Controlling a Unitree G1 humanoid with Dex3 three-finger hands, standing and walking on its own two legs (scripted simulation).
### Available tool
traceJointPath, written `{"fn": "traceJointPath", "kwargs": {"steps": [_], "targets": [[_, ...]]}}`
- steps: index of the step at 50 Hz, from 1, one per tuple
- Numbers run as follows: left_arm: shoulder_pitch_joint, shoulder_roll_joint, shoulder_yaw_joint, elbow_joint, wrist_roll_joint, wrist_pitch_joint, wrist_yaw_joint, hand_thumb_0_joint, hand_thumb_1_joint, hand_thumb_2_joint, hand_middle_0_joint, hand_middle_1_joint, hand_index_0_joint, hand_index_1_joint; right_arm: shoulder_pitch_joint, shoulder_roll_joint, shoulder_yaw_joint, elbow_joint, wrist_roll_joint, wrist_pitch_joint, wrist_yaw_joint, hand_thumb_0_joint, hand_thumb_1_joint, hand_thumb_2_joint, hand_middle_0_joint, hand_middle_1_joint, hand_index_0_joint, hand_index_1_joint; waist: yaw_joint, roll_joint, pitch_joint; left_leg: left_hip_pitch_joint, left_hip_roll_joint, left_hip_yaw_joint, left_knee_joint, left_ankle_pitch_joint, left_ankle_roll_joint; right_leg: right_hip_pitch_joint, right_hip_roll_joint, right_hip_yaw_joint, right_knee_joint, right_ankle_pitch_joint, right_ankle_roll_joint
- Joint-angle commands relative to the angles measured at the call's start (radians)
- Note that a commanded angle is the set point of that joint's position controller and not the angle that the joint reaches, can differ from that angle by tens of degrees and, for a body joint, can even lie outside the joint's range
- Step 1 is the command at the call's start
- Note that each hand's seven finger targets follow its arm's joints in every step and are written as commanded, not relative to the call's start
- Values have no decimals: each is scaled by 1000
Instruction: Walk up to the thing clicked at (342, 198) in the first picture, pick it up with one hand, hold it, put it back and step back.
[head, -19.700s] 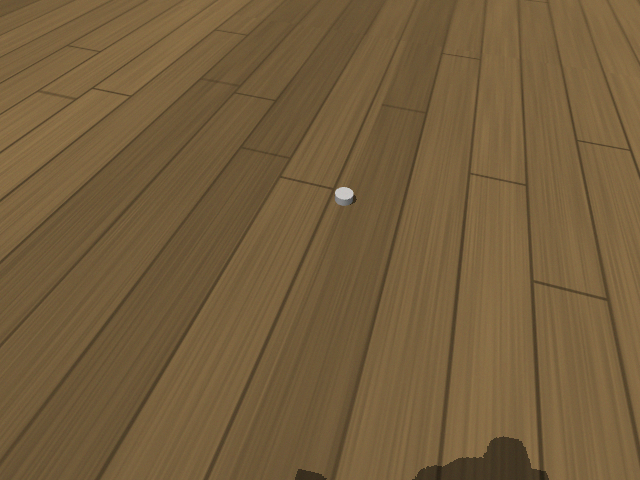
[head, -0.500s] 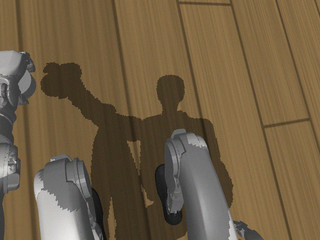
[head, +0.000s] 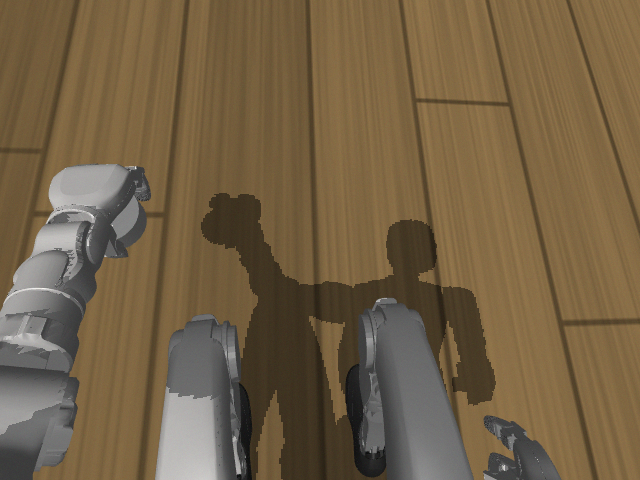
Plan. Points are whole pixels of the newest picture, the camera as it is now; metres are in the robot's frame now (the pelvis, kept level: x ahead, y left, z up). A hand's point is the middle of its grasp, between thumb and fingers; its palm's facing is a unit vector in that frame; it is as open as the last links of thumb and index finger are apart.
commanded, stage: lift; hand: left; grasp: from above
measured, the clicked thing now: (110, 217) +0.46 +0.27 -0.13
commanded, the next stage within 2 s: hold in 1.04 s
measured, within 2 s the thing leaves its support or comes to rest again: neither
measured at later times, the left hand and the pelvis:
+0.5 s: hand (14, 208) +0.38 +0.24 +0.11, palm faces -0.44 -0.09 -0.89, open 9.8 cm; pelvis +0.03 +0.00 +0.19, yaw +2 degrees
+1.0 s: hand out of the picture +0.39 +0.23 +0.20, palm faces -0.44 -0.09 -0.89, open 9.8 cm; pelvis +0.07 +0.00 +0.29, yaw +2 degrees
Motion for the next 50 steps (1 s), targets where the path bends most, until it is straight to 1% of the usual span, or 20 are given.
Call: {"fn": "traceJointPath", "kwargs": {"steps": [1, 2, 4, 9, 11, 13, 15, 17, 20, 22, 24, 27, 30, 32, 33, 39, 41, 43, 45, 50], "targets": [[-309, 241, 74, -298, -30, 23, 33, 0, 452, 716, -753, -864, -806, -808, 139, -191, -74, -56, 13, -16, -39, 0, -906, -901, 200, 300, 200, 300, -17, 137, -670, 573, -34, 14, -380, 67, 24, 454, 52, -34, -314, 109, -57], [-289, 210, 58, -291, -32, 30, 29, 0, 452, 714, -747, -886, -804, -825, 130, -182, -74, -57, 14, -15, -43, 0, -909, -902, 200, 300, 200, 300, -21, 131, -655, 585, -33, 15, -399, 72, 22, 466, 52, -32, -330, 115, -56], [-246, 226, 80, -322, -36, 40, 35, 0, 456, 710, -754, -863, -807, -806, 118, -179, -73, -55, 23, -15, -55, 0, -903, -900, 200, 300, 200, 300, -2, 119, -635, 638, -33, 0, -458, 68, 20, 511, 48, -30, -375, 112, -53], [-152, 173, 50, -347, -51, 70, 34, 0, 447, 728, -764, -852, -810, -804, 74, -149, -65, -55, 35, -15, -84, 0, -902, -899, 200, 300, 200, 300, 5, 93, -570, 757, -29, 6, -596, 36, 16, 633, 55, -17, -511, 82, -49], [-102, 167, 48, -349, -59, 78, 28, 0, 445, 716, -769, -834, -813, -788, 67, -143, -61, -50, 41, -19, -94, 0, -902, -899, 200, 300, 200, 300, 14, 86, -546, 809, -28, 13, -641, 55, 15, 690, 55, -11, -562, 96, -49], [-79, 125, 18, -382, -67, 82, 21, 0, 458, 708, -782, -818, -824, -774, 76, -132, -56, -46, 48, -26, -106, 0, -901, -899, 200, 300, 200, 300, 9, 77, -520, 858, -28, 24, -681, 82, 13, 742, 57, -4, -617, 112, -50], [-36, 130, 22, -380, -73, 85, 22, 0, 445, 710, -779, -814, -817, -773, 65, -126, -54, -43, 52, -34, -116, 0, -902, -900, 200, 300, 200, 300, 22, 46, -491, 893, -29, 26, -728, 90, 15, 806, 58, 1, -671, 114, -49], [-23, 94, 0, -371, -77, 84, 28, 0, 445, 715, -782, -808, -819, -769, 70, -113, -48, -39, 55, -43, -126, 0, -901, -899, 200, 300, 200, 300, 14, 38, -426, 921, -29, 28, -776, 83, 13, 843, 58, 10, -726, 106, -49], [-18, 81, -7, -351, -71, 82, 46, 0, 466, 705, -787, -816, -830, -771, 77, -107, -49, -23, 59, -58, -139, 0, -900, -899, 200, 300, 200, 300, 17, 16, -396, 995, -28, 36, -836, 118, 12, 919, 59, 22, -806, 124, -51], [18, 46, -32, -312, -64, 83, 55, 0, 486, 723, -808, -818, -848, -777, 79, -102, -50, -18, 61, -66, -143, 0, -902, -900, 200, 300, 200, 300, 22, 5, -361, 1036, -29, 46, -875, 151, 11, 973, 61, 27, -856, 147, -51], [0, 65, -19, -304, -60, 83, 72, 0, 483, 752, -813, -820, -848, -784, 75, -104, -53, -8, 59, -73, -145, 0, -902, -901, 200, 300, 200, 300, 33, 14, -348, 1078, -27, 44, -924, 156, 9, 1017, 61, 31, -898, 151, -50], [32, 44, -29, -259, -45, 84, 90, 0, 507, 741, -835, -798, -868, -765, 77, -105, -53, -1, 59, -81, -146, 0, -900, -901, 200, 300, 200, 300, 52, 35, -319, 1157, -24, 33, -1003, 162, 2, 1059, 66, 28, -947, 161, -51], [-11, 15, -51, -251, -42, 88, 105, 0, 533, 734, -852, -796, -887, -760, 81, -101, -53, 7, 57, -84, -147, 0, -899, -900, 200, 300, 200, 300, 44, 39, -306, 1232, -22, 36, -1061, 207, -1, 1112, 70, 24, -1000, 205, -51], [42, -2, -58, -194, -42, 95, 110, 0, 523, 757, -861, -787, -888, -759, 86, -102, -54, 12, 58, -84, -145, 0, -899, -901, 200, 300, 200, 300, 46, 10, -265, 1254, -27, 43, -1095, 230, 0, 1153, 72, 23, -1041, 219, -50], [13, -5, -58, -215, -48, 92, 112, 0, 531, 756, -869, -766, -894, -741, 88, -105, -57, 14, 55, -86, -143, 0, -897, -900, 200, 300, 200, 300, 51, 7, -273, 1280, -24, 42, -1114, 236, -1, 1176, 71, 22, -1056, 228, -47], [40, -10, -58, -174, -45, 92, 123, 0, 514, 772, -862, -773, -884, -750, 98, -105, -59, 13, 54, -84, -136, 0, -899, -900, 200, 300, 200, 300, 60, 0, -237, 1388, -26, 54, -1202, 335, -4, 1276, 71, 20, -1140, 311, -47], [38, -17, -65, -187, -48, 88, 121, 0, 522, 769, -869, -770, -891, -747, 98, -103, -61, 11, 54, -80, -134, 0, -898, -899, 200, 300, 200, 300, 61, -21, -241, 1417, -30, 60, -1218, 376, -1, 1320, 68, 25, -1171, 346, -44], [25, 7, -48, -204, -47, 83, 119, 0, 482, 771, -838, -777, -859, -755, 98, -108, -66, 9, 53, -78, -131, 0, -900, -900, 200, 300, 200, 300, 67, -6, -248, 1455, -31, 67, -1241, 402, -3, 1352, 67, 26, -1194, 369, -43], [51, -14, -53, -202, -52, 82, 121, 0, 457, 770, -820, -773, -841, -752, 98, -104, -67, 6, 52, -75, -129, 0, -900, -899, 200, 300, 200, 300, 72, -11, -253, 1485, -33, 70, -1259, 442, -5, 1389, 67, 27, -1213, 407, -42], [59, -7, -52, -212, -47, 76, 119, 0, 480, 751, -826, -774, -854, -745, 104, -107, -74, 3, 55, -65, -126, 0, -897, -897, 200, 300, 200, 300, 74, -27, -234, 1538, -36, 78, -1307, 487, -3, 1447, 66, 29, -1266, 448, -41]]}}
